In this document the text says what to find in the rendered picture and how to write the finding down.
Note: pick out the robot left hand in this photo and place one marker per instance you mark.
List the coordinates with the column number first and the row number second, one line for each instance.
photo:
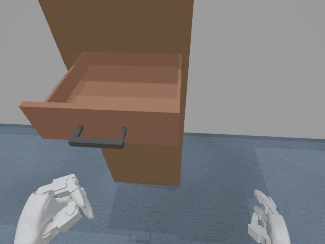
column 35, row 226

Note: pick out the drawer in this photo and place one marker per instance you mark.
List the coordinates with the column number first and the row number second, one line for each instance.
column 105, row 91

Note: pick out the cabinet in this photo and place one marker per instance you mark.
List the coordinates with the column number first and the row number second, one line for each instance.
column 128, row 26

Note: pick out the handle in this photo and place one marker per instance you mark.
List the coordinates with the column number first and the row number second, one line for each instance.
column 78, row 141

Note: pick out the robot right hand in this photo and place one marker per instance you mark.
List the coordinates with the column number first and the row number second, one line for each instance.
column 273, row 229

